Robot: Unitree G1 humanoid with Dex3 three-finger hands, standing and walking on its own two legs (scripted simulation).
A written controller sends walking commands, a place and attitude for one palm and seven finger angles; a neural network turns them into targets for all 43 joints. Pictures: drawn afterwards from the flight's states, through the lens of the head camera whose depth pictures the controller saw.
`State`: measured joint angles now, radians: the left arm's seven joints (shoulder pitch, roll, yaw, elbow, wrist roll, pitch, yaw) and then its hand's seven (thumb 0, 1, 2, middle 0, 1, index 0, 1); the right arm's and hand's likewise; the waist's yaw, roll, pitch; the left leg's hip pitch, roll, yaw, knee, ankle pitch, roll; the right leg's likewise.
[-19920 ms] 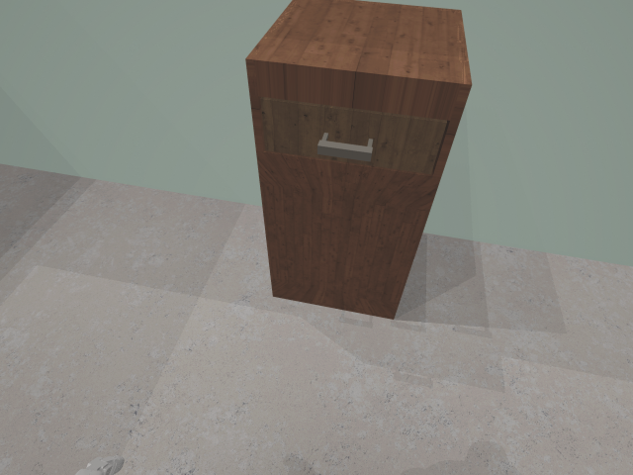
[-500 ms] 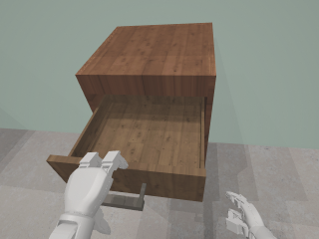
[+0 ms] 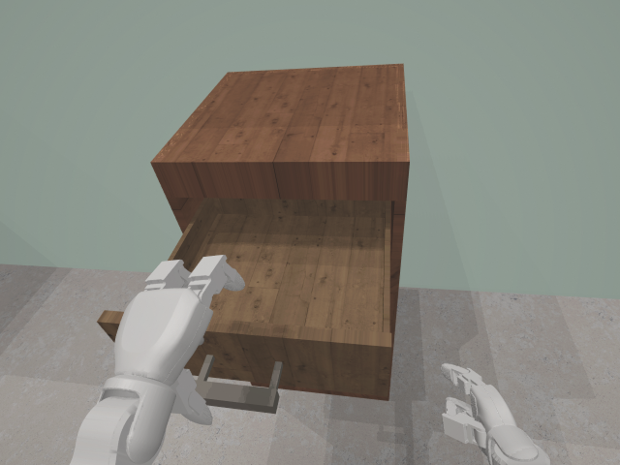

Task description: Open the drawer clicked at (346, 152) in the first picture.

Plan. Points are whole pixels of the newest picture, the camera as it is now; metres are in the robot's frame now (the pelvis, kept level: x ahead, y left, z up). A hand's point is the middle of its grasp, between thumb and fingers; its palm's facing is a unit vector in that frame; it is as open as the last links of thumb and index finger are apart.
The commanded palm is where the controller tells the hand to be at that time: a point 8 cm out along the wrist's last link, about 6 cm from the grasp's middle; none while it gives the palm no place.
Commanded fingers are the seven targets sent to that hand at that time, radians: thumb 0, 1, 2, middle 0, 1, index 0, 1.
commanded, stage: draw the hand back to the body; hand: left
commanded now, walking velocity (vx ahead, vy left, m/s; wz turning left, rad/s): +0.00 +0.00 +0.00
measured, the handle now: (238, 380) +0.23 +0.15 -0.02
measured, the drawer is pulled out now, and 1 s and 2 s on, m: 0.29 0.29 0.29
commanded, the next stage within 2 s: step back with the hand held close in 1.66 s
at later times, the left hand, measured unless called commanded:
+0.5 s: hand (157, 357) +0.19 +0.20 +0.13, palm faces +0.13 -0.14 -0.98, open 13.9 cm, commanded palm +0.15 +0.20 +0.19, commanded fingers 0.00 -0.50 0.30 -0.30 -1.20 -0.30 -1.20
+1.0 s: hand (126, 327) +0.19 +0.21 +0.17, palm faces +0.32 -0.89 -0.33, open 12.6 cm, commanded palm +0.14 +0.26 +0.19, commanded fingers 0.00 0.13 0.57 -0.25 -0.80 -0.25 -0.80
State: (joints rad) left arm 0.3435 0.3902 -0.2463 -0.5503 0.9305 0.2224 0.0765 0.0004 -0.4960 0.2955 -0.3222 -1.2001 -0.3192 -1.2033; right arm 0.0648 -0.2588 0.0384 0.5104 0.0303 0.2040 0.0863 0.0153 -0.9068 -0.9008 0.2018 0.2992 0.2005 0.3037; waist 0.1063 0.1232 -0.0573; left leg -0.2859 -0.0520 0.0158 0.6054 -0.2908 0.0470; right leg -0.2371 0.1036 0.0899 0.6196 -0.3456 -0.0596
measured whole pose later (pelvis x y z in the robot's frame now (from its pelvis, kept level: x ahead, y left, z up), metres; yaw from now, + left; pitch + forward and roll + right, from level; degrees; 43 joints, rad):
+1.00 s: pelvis +0.02 +0.01 +0.01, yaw +3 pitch -2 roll -1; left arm 0.57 0.32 0.17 -0.61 -0.06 -0.12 0.10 0.00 -0.19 0.43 -0.29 -1.00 -0.29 -1.00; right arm 0.23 -0.21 0.06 0.58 0.02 -0.10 -0.06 0.02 -0.90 -0.90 0.21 0.30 0.20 0.30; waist 0.05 0.04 0.00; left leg -0.22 -0.07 -0.04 0.54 -0.28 0.06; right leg -0.13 0.09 0.04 0.49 -0.32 -0.05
